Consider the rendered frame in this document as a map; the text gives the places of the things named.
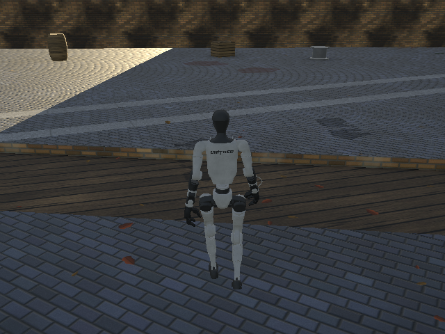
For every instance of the left robot forearm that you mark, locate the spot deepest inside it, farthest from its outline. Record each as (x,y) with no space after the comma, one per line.
(192,190)

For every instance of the right robot forearm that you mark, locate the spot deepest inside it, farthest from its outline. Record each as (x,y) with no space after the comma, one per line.
(252,181)

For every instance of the left robot shin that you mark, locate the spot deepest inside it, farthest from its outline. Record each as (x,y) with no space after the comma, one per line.
(211,248)

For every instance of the right robot hand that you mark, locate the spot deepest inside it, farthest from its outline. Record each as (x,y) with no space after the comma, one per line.
(249,195)

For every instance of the robot right upper arm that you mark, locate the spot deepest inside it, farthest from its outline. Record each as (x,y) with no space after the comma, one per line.
(246,157)

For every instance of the robot left upper arm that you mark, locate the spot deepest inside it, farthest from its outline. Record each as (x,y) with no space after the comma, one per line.
(199,148)

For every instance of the left robot hand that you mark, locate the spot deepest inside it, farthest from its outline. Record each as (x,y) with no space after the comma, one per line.
(187,215)

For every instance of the right robot shin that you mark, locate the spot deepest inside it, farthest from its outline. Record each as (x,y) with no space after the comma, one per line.
(237,252)

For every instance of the robot shin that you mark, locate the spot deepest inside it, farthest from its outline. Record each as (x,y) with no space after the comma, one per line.
(211,248)
(237,252)

